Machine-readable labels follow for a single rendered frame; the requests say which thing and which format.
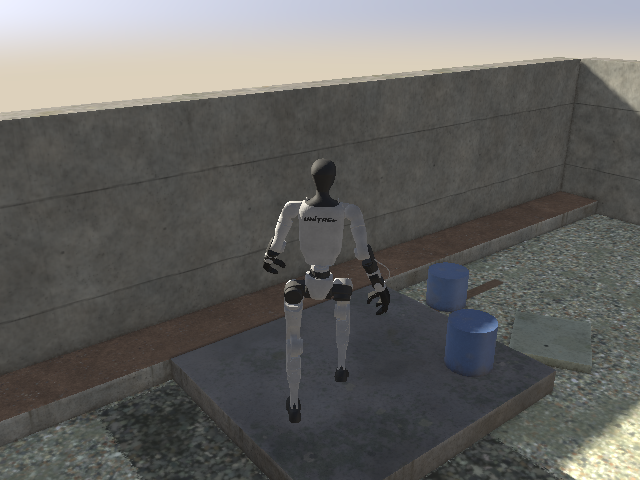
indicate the robot left hand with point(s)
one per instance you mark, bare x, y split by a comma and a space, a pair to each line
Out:
268, 268

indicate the left robot upper arm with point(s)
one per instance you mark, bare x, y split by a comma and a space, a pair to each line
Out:
290, 210

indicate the left robot thigh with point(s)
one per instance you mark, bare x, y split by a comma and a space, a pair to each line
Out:
293, 305

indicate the robot right forearm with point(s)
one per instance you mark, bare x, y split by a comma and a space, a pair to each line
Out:
373, 272

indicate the left robot shin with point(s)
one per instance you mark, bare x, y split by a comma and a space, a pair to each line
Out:
293, 369

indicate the robot right hand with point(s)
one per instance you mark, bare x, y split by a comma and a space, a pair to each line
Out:
384, 300

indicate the right robot upper arm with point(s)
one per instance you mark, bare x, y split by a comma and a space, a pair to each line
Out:
358, 229

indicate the robot left forearm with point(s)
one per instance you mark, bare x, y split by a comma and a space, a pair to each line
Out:
270, 255

